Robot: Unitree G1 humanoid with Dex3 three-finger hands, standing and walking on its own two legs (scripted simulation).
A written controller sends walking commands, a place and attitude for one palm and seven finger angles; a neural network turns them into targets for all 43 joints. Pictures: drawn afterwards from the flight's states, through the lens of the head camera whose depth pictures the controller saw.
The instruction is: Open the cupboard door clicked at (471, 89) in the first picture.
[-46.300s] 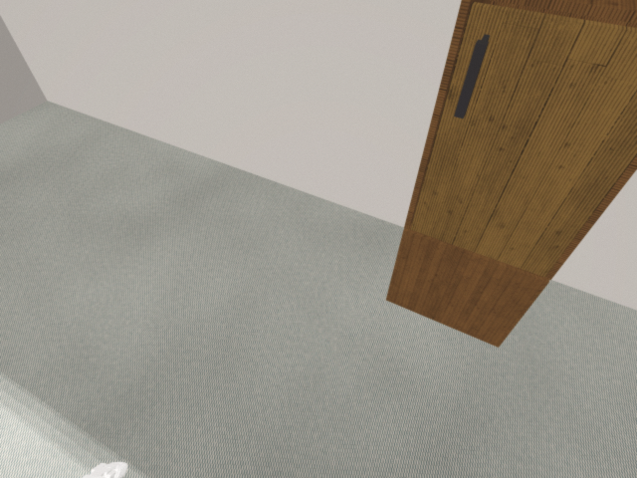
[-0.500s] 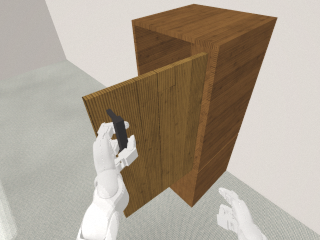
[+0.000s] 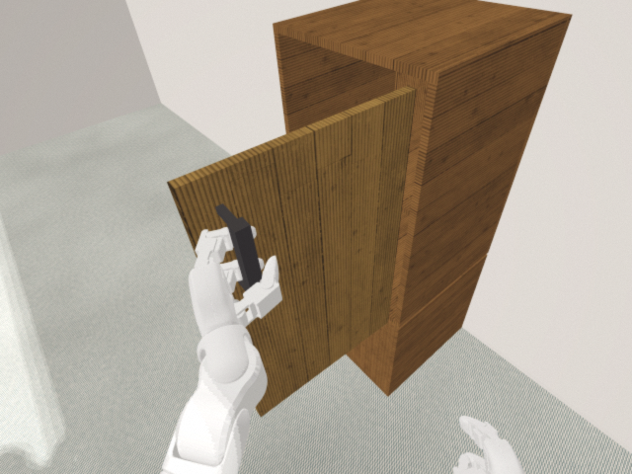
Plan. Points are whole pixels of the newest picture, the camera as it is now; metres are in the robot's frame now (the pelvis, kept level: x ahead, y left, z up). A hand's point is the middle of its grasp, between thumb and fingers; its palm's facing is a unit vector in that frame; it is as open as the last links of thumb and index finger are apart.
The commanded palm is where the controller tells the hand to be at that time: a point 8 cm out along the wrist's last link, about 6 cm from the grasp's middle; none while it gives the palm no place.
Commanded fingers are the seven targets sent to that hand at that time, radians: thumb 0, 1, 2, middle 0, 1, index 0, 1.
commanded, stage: open thumb and fingers to let go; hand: left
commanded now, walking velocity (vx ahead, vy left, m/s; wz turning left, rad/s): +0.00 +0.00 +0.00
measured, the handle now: (242, 259) +0.34 +0.12 +0.14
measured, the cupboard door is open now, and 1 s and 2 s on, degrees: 88 87 88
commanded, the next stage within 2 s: slide the hand sideways off the handle in 0.58 s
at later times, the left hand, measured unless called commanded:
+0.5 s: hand (257, 276) +0.30 +0.10 +0.14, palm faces +0.34 -0.94 +0.01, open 14.7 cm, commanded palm +0.25 +0.13 +0.13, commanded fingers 0.00 -0.50 0.30 -0.17 -0.40 -0.17 -0.40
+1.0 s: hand (257, 300) +0.27 +0.09 +0.14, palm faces -0.06 -1.00 -0.01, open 16.2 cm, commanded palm +0.24 +0.13 +0.13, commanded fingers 0.00 -0.50 0.30 -0.15 -0.30 -0.15 -0.30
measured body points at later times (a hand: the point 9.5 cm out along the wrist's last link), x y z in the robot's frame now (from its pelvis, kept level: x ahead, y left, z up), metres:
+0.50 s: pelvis -0.01 +0.04 +0.00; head -0.04 +0.03 +0.45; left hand +0.28 +0.15 +0.14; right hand +0.19 -0.15 -0.09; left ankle +0.01 +0.15 -0.73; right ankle +0.00 -0.06 -0.74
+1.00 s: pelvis -0.02 +0.06 +0.00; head -0.05 +0.04 +0.44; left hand +0.27 +0.15 +0.14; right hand +0.16 -0.15 -0.09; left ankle +0.01 +0.15 -0.74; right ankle +0.00 -0.06 -0.73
